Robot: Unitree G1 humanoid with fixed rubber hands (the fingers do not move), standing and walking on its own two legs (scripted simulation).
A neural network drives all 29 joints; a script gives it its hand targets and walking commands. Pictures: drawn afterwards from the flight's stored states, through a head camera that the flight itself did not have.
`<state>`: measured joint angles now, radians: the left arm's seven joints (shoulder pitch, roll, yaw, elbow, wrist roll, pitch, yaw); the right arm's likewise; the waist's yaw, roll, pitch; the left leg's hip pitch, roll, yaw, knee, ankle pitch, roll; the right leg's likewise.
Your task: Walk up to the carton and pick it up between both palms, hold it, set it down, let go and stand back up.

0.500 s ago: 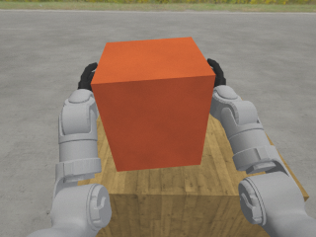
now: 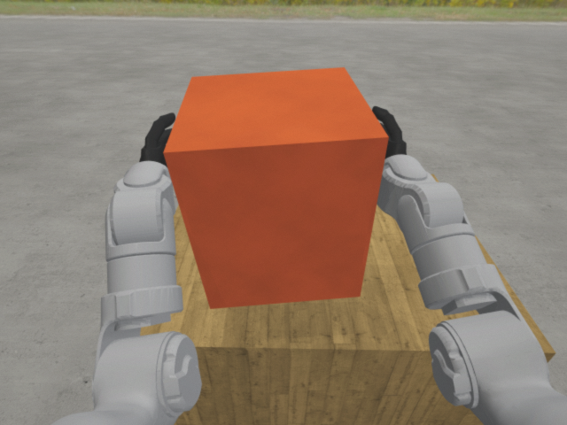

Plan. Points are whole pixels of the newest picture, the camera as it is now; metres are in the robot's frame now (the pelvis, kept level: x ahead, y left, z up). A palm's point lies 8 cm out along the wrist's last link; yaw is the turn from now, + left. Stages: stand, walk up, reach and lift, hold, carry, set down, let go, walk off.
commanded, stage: hold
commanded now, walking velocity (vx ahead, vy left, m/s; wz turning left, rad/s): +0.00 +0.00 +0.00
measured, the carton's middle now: (277, 188) +0.38 +0.00 +0.22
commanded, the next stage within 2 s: none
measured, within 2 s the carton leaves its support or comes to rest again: neither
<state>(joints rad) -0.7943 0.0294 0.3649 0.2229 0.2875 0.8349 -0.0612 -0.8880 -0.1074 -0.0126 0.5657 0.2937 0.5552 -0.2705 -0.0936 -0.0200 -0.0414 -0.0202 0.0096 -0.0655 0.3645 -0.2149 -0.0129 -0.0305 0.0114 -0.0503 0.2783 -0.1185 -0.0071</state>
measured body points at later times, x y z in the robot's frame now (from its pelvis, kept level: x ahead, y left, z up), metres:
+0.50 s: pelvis +0.00 +0.00 +0.00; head -0.07 +0.02 +0.44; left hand +0.39 +0.16 +0.25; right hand +0.38 -0.15 +0.26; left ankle +0.00 +0.13 -0.75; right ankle +0.03 -0.12 -0.75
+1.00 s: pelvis +0.00 +0.00 +0.00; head -0.07 +0.02 +0.44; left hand +0.39 +0.16 +0.25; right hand +0.38 -0.15 +0.25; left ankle +0.00 +0.13 -0.75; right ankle +0.03 -0.12 -0.75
